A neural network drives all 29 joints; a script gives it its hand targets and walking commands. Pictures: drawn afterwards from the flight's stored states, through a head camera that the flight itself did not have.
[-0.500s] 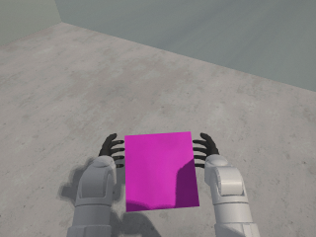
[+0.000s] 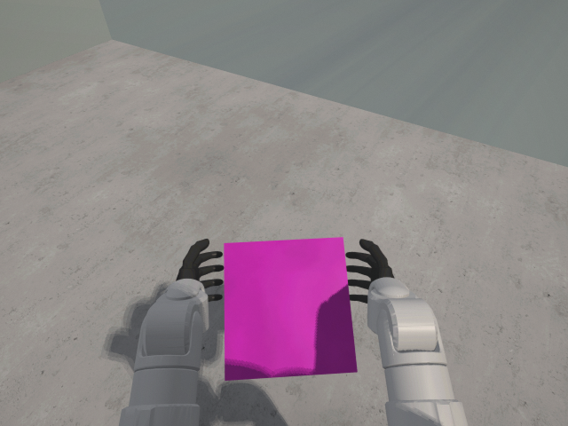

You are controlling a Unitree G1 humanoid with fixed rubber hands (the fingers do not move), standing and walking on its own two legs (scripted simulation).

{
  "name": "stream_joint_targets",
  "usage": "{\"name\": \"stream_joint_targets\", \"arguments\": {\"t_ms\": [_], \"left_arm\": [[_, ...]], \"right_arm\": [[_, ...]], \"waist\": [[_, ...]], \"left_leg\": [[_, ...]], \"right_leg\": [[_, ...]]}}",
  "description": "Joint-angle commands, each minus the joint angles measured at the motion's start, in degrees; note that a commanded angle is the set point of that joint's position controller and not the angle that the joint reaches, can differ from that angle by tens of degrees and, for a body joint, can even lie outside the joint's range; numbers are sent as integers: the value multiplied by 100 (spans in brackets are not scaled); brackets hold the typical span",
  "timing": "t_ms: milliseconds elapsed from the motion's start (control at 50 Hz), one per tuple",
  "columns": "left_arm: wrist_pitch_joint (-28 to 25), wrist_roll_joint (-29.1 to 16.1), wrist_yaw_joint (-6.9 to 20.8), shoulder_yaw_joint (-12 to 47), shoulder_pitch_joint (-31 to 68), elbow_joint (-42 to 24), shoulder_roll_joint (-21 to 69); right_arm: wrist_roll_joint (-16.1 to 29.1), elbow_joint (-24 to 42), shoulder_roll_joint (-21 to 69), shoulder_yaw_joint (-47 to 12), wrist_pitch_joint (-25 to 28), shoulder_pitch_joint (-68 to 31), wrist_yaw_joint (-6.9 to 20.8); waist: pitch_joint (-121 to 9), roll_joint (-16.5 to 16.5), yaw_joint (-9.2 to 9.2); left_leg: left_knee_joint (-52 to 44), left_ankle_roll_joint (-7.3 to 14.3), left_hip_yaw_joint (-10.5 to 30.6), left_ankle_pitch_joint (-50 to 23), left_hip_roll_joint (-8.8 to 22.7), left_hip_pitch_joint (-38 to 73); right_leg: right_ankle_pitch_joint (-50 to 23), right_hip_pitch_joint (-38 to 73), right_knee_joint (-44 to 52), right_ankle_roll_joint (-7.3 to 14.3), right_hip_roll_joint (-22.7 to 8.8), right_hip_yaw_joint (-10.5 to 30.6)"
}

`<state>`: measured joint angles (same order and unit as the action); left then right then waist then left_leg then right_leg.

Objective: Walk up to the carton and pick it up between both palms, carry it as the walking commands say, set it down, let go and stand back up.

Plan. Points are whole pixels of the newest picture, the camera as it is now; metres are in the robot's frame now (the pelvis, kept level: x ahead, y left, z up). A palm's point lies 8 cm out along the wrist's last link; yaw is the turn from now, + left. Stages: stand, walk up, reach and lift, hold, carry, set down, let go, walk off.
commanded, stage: carry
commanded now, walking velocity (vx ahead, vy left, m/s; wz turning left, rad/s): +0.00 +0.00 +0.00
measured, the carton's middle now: (285, 306) +0.33 +0.00 -0.05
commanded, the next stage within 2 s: hold in 0.10 s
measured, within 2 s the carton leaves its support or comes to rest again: neither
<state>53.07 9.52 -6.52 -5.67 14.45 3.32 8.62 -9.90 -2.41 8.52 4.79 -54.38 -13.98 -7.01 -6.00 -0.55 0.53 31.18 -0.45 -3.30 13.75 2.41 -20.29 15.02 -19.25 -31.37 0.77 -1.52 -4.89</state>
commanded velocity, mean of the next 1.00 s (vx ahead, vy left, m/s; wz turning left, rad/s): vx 0.00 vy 0.00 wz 0.00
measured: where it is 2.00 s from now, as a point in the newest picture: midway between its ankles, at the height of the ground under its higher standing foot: outside the picture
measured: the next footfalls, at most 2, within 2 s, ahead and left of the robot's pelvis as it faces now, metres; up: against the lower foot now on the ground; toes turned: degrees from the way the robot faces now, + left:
none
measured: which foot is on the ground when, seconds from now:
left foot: down 0.00-1.00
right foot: down 0.00-1.00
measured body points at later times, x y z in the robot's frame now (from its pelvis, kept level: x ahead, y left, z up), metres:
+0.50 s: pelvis -0.02 +0.00 +0.01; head -0.07 +0.00 +0.45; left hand +0.29 +0.14 +0.05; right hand +0.29 -0.13 +0.05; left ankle +0.02 +0.13 -0.73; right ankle +0.01 -0.11 -0.73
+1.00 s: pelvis -0.03 +0.01 +0.00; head -0.10 +0.01 +0.45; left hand +0.28 +0.15 +0.06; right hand +0.29 -0.12 +0.06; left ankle +0.02 +0.13 -0.73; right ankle +0.01 -0.11 -0.73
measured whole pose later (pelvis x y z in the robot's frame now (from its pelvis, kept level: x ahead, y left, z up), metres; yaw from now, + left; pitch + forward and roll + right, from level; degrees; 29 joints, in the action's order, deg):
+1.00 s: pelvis -0.03 +0.01 +0.00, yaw +0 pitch -12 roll +0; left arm 42.6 20.0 -2.1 -18.0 24.5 24.3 11.8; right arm -21.6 -25.3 11.7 17.2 -42.7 -24.1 -0.7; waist 2.4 0.4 -1.4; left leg 26.1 0.4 -2.3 11.0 0.6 -3.1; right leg 13.2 -2.2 -27.4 -0.1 -0.9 -0.2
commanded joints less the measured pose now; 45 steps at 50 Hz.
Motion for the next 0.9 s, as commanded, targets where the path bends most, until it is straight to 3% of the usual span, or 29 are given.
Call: {"name": "stream_joint_targets", "arguments": {"t_ms": [0, 80, 100, 120, 180, 220, 240, 260, 300, 380, 540, 660, 880], "left_arm": [[-162, -1599, 1298, 2753, 2253, -561, 5081], [-129, -1618, 1301, 2767, 2261, -571, 5104], [-425, -602, 1393, 1485, 1238, 1578, 5126], [-839, -610, 1452, 1852, 1233, 990, 5313], [-1363, -1073, 1657, 2722, 2274, -97, 5831], [-1404, -1204, 1703, 2961, 2439, -383, 5836], [-1350, -1093, 1673, 2883, 2506, -141, 5724], [-1304, -995, 1692, 2767, 2605, 27, 5549], [-1205, -922, 1749, 2592, 2348, 331, 5424], [-1128, -910, 1845, 2394, 2487, 765, 5492], [-1179, -791, 1910, 2021, 3167, 1245, 5656], [-1218, -756, 1957, 1799, 3788, 1727, 5947], [-1167, -566, 2010, 1392, 4022, 2447, 6096]], "right_arm": [[1651, 732, 5117, -2749, 271, -2502, 1290], [1673, 748, 5132, -2764, 241, -2517, 1293], [640, -1410, 5228, -1578, 555, -1729, 1392], [719, -577, 5406, -2253, 987, -1714, 1445], [1086, 137, 6066, -2986, 1477, -2510, 1645], [1241, 409, 6051, -3233, 1579, -2774, 1661], [1233, 280, 5913, -3146, 1571, -2898, 1664], [1140, -27, 5820, -3007, 1523, -2965, 1687], [980, -391, 5731, -2732, 1432, -2596, 1729], [818, -740, 5716, -2402, 1371, -2582, 1751], [722, -1158, 5802, -2150, 1435, -3525, 1911], [626, -1597, 5838, -1854, 1559, -4225, 2037], [441, -2210, 5803, -1313, 1581, -4554, 2158]], "waist": [[-1539, 47, -2], [-1539, 46, -5], [-509, 72, -5], [-375, 96, 1], [-1659, 172, 23], [-2067, 221, 30], [-1748, -31, -19], [-1222, 28, -49], [-631, 107, -17], [-329, 69, 92], [-231, 81, -128], [-335, 44, -165], [-177, 7, -145]], "left_leg": [[-393, 220, 407, -776, 556, 549], [-392, 219, 409, -791, 556, 553], [-842, 291, 943, -970, -662, 1737], [-855, 336, 938, -1165, -680, 1725], [-697, 210, 945, -2364, -702, 2045], [-657, 221, 903, -2556, -748, 2229], [-725, 244, 821, -1851, -761, 2212], [-783, 228, 748, -1402, -771, 2033], [-868, 223, 759, -1174, -707, 2163], [-958, 229, 716, -895, -692, 2169], [-970, 236, 695, -187, -603, 2195], [-907, 206, 773, 307, -526, 2324], [-997, 174, 832, 266, -480, 2324]], "right_leg": [[-1153, 647, 428, 115, -651, 485], [-1164, 657, 427, 111, -652, 483], [-1176, 1013, 758, 90, 630, 772], [-1420, 1276, 731, 80, 657, 1012], [-3238, 2011, 574, 1, 655, 1162], [-3750, 2254, 549, -87, 605, 1205], [-3090, 2063, 588, -88, 549, 1210], [-2134, 1801, 739, -73, 592, 1130], [-1492, 1421, 916, -44, 604, 1072], [-1248, 1379, 1046, -11, 577, 1061], [-190, 1141, 1047, 41, 530, 971], [485, 860, 995, 122, 475, 951], [415, 837, 1103, 130, 428, 926]]}}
